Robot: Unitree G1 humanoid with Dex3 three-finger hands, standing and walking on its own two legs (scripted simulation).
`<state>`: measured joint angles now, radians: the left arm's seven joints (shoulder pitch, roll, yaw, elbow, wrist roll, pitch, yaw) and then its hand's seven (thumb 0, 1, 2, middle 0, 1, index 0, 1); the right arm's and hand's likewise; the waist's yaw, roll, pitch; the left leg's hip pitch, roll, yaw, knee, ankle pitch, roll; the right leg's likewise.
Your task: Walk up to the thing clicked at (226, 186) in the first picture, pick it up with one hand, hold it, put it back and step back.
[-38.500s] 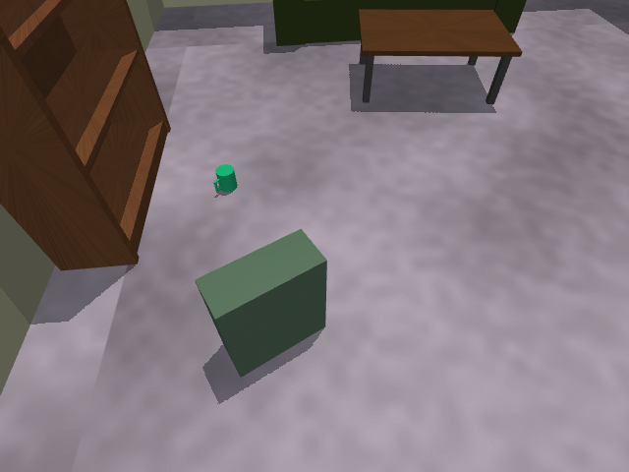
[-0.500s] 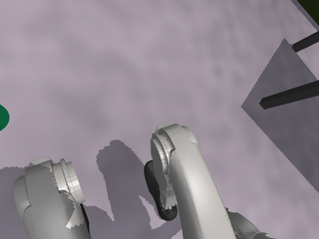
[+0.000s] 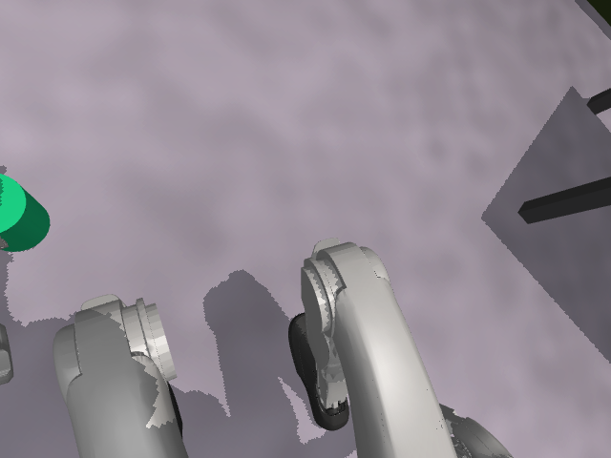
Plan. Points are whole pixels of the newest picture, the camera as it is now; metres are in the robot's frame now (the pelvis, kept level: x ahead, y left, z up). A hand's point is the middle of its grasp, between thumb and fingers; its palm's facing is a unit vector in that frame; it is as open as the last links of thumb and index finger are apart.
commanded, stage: withdraw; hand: left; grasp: from above
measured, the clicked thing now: out of the picture +0.45 +0.33 -0.25
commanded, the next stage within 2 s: home in 0.74 s
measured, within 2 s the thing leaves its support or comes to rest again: neither
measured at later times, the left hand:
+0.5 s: hand out of the picture +0.40 +0.32 -0.06, palm faces -0.50 -0.12 -0.86, open 14.1 cm
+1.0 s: hand out of the picture +0.45 +0.36 -0.06, palm faces -0.35 -0.10 -0.93, open 13.7 cm
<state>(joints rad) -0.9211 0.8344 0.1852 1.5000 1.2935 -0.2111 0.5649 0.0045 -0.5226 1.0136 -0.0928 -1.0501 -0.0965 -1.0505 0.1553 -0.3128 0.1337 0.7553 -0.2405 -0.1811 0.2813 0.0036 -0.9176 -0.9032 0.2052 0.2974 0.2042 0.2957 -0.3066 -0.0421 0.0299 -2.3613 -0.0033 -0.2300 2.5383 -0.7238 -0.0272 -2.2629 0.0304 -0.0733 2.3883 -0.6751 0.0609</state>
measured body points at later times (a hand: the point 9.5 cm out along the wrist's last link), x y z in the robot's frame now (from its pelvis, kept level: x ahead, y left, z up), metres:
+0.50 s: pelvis -0.02 -0.01 +0.07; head +0.19 +0.07 +0.46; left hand +0.43 +0.32 -0.01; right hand +0.10 -0.29 -0.03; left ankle +0.06 +0.13 -0.27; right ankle +0.11 -0.14 -0.27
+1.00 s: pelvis -0.01 +0.00 +0.05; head +0.22 +0.07 +0.44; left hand +0.46 +0.36 -0.01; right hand +0.05 -0.25 -0.06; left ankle +0.06 +0.13 -0.27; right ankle +0.11 -0.14 -0.27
